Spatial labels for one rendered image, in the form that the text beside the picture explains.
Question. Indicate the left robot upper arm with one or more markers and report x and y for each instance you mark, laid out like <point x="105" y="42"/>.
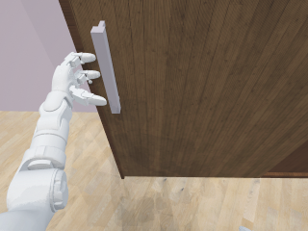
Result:
<point x="35" y="196"/>

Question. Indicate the wardrobe door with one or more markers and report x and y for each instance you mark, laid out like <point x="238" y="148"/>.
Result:
<point x="296" y="162"/>
<point x="207" y="88"/>

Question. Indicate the robot left forearm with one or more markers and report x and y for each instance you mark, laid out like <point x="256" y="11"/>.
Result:
<point x="47" y="149"/>

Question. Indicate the handle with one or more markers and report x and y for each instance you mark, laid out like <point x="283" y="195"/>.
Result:
<point x="103" y="54"/>

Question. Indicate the left robot hand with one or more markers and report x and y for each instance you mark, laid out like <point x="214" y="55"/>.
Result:
<point x="64" y="79"/>

